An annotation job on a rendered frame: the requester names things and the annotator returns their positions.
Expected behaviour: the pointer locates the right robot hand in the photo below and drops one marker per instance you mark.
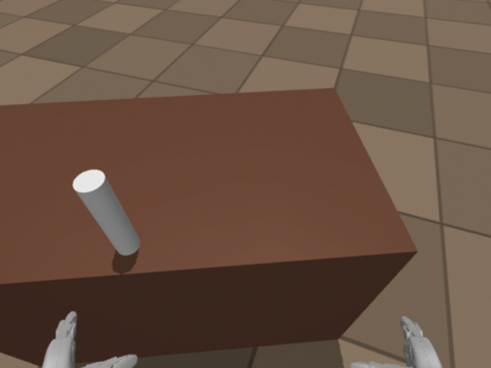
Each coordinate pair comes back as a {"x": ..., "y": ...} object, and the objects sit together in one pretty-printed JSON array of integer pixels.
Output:
[{"x": 418, "y": 351}]

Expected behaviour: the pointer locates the can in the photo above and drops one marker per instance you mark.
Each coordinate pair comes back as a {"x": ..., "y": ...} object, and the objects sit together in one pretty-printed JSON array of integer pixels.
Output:
[{"x": 96, "y": 193}]

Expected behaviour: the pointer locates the left robot hand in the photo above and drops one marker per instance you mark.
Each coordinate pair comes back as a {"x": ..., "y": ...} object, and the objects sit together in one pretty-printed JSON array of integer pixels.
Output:
[{"x": 60, "y": 352}]

